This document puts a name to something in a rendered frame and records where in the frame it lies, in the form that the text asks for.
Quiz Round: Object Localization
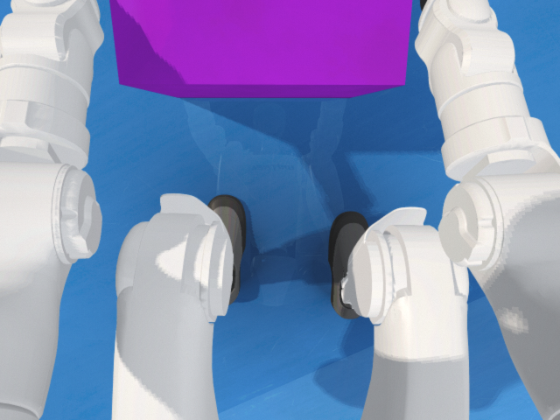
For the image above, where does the right robot upper arm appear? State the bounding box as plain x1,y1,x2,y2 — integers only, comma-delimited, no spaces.
438,172,560,420

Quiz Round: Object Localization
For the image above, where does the right robot thigh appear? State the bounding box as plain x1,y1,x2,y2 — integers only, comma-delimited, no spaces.
354,225,469,420

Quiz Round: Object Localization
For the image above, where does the robot left forearm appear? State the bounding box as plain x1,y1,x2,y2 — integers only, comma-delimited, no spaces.
0,0,104,170

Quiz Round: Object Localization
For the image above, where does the robot right foot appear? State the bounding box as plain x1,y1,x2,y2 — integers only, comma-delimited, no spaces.
328,211,368,319

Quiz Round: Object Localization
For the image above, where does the left robot upper arm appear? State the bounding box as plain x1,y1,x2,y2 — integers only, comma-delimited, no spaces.
0,161,102,420

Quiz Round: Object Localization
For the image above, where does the carton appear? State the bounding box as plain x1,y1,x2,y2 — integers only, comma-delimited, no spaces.
109,0,412,98

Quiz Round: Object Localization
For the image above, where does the robot right forearm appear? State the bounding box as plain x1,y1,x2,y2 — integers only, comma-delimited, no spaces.
415,0,560,182

